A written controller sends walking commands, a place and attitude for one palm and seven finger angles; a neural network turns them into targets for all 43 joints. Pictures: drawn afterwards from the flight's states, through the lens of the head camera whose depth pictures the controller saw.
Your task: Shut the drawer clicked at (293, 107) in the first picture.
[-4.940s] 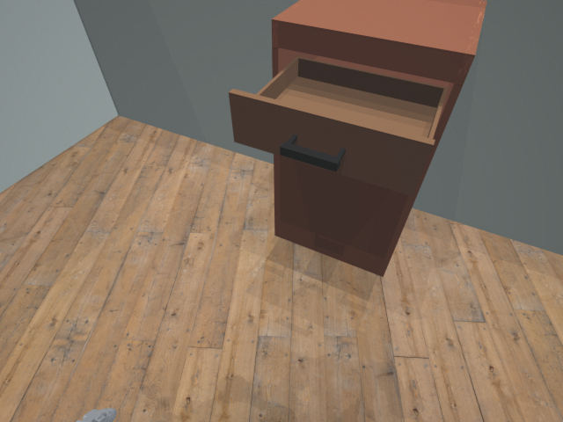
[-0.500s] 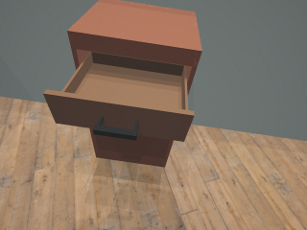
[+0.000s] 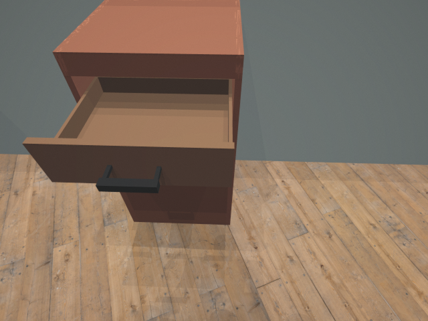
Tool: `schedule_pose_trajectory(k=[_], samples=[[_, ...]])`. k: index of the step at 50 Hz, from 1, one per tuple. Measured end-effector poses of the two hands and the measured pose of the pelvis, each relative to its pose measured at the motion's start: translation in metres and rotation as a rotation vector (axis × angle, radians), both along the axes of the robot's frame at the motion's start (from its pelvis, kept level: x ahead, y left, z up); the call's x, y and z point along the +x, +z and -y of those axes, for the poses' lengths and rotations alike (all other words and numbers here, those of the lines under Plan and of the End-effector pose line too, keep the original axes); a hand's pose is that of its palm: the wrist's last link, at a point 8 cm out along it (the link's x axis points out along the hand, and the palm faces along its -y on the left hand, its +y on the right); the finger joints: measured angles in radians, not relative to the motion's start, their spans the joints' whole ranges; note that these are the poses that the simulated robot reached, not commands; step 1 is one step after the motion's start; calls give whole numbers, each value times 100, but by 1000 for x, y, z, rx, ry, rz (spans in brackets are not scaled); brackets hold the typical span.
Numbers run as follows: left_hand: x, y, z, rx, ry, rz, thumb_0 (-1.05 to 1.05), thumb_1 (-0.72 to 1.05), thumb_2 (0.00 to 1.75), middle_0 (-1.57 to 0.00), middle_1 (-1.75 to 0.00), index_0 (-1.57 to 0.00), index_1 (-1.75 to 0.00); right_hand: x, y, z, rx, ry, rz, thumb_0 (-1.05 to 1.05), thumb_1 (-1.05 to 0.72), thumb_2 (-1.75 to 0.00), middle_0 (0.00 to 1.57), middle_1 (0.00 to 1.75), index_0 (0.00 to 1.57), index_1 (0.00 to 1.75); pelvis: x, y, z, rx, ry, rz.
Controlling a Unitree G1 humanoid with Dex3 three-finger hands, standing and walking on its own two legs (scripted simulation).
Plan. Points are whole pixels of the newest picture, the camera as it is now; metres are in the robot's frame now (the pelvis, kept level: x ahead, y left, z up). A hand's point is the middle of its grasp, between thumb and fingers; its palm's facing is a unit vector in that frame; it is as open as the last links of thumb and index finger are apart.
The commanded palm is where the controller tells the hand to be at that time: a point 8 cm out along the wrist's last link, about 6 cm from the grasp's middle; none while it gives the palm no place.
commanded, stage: come to a stop and stand still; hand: left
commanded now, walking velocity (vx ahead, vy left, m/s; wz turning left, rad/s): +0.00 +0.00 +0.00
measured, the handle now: (131, 177) +0.41 +0.21 +0.01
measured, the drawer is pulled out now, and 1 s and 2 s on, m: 0.27 0.27 0.27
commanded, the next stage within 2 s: look again from close up in 0.18 s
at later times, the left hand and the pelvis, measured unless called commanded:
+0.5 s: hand out of the picture -0.02 +0.18 -0.18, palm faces +0.02 -0.98 -0.18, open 7.4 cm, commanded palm none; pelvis +0.00 +0.02 +0.00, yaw +0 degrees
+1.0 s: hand out of the picture +0.02 +0.20 -0.18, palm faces -0.01 -0.98 -0.18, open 7.4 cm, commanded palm none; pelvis +0.01 +0.03 +0.00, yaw -1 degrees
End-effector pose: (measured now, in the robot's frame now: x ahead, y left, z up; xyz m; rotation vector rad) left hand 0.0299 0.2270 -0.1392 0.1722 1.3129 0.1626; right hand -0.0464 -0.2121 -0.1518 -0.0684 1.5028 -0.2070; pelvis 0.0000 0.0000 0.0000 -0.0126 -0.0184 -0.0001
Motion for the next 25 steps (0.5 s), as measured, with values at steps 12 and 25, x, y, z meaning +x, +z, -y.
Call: schedule_pose_trajectory(k=[12,25], samples=[[-35,-5,16,-45,42,-91,1,94,90,-20,-30,-20,-30,34,8,6,-13,65,54,1,-92,-90,20,30,20,30,-1,5,6,13,-1,6],[-53,-6,1,-37,20,-107,0,91,90,-20,-30,-21,-30,50,1,-5,-12,86,155,1,-93,-90,20,30,20,30,-1,-3,-16,6,-8,4]])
